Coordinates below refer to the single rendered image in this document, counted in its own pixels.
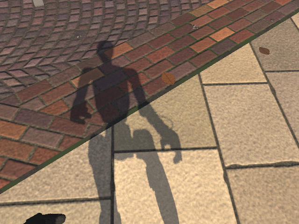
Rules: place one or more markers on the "robot left hand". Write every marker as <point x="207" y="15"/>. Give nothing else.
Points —
<point x="46" y="219"/>

